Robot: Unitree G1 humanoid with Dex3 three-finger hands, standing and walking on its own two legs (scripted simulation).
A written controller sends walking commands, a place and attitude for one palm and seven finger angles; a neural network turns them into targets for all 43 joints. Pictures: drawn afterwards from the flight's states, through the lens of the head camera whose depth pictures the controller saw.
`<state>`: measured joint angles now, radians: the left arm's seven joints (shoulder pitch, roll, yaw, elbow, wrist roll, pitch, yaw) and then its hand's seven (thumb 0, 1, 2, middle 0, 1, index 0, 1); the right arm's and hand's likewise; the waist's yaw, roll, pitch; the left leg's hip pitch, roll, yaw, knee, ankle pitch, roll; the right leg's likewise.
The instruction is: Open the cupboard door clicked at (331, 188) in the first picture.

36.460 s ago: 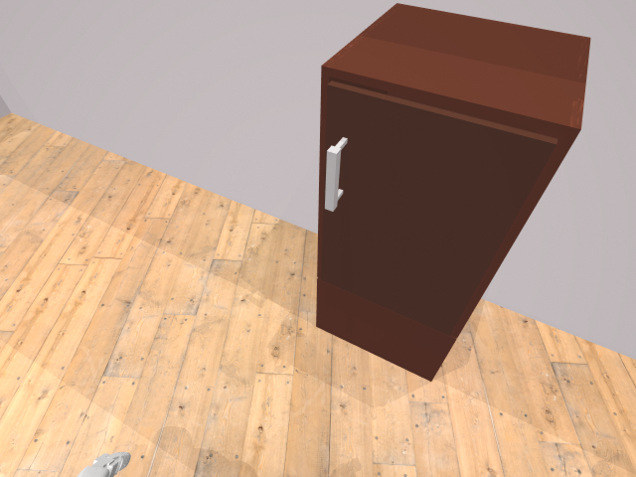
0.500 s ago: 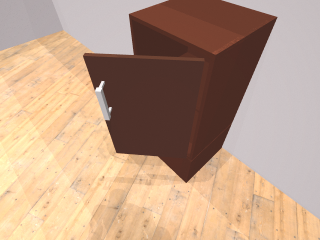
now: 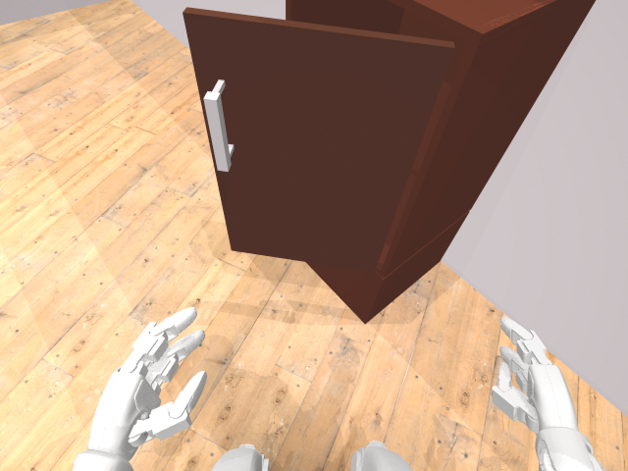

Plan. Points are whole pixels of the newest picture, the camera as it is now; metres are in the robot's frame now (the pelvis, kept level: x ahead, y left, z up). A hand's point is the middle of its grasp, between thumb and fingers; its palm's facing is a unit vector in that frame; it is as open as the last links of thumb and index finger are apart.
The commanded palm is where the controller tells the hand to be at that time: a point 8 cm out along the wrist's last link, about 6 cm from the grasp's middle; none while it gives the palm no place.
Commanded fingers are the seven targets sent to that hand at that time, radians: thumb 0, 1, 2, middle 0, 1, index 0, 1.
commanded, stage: raise the hand with hooked fingers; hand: left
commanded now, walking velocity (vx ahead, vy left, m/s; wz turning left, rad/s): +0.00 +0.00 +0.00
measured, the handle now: (222, 127) +0.62 +0.22 +0.05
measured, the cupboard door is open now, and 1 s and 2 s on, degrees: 42 42 42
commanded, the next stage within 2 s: move the hooked fingers beside the handle in 1.68 s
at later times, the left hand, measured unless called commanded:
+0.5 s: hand (104, 363) +0.22 +0.25 +0.04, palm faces +0.03 -1.00 -0.06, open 11.6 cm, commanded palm +0.20 +0.30 +0.04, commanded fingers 0.00 -0.20 0.43 -0.28 -1.00 -0.28 -1.00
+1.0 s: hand (73, 319) +0.26 +0.30 +0.05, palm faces -0.03 -1.00 -0.06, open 13.9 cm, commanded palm +0.24 +0.35 +0.06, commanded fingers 0.00 -0.50 0.30 -0.30 -1.20 -0.30 -1.20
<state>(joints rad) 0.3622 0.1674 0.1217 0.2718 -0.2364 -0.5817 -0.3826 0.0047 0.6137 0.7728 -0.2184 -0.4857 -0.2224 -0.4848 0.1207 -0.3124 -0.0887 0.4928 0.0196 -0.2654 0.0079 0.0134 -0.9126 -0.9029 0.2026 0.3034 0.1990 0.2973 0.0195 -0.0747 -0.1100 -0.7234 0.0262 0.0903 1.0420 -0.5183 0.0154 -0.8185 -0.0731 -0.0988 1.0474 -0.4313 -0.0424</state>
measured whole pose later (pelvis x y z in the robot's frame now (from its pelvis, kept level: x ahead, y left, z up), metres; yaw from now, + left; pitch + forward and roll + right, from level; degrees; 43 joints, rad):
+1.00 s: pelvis +0.00 +0.04 +0.01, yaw +2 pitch +13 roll -4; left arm 0.09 0.40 0.36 0.26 -0.33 -0.27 -0.51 -0.01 -0.47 0.31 -0.29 -1.18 -0.30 -1.18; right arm 0.24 -0.27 0.06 0.52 0.03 -0.22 -0.05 0.01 -0.91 -0.90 0.21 0.30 0.21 0.30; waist 0.01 0.02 -0.09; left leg -0.76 0.01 0.02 1.05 -0.52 0.06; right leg -0.78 -0.05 -0.14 0.95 -0.39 0.00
